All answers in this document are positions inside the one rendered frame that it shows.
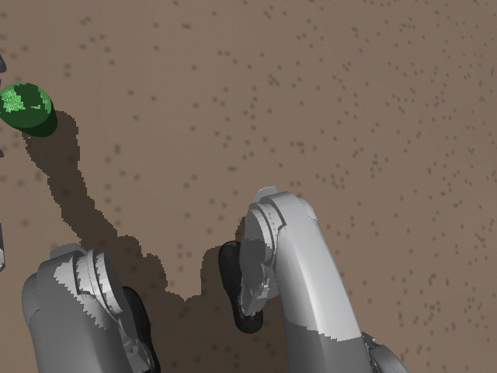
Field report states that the cup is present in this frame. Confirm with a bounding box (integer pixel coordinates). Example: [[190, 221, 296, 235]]
[[0, 82, 57, 138]]

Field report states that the left robot foot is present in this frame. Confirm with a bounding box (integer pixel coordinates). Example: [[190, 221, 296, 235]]
[[122, 287, 161, 373]]

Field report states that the right robot hand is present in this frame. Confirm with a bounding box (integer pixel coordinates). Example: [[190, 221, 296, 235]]
[[361, 332, 409, 373]]

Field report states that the right robot foot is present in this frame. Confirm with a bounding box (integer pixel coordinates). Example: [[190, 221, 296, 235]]
[[218, 241, 263, 334]]

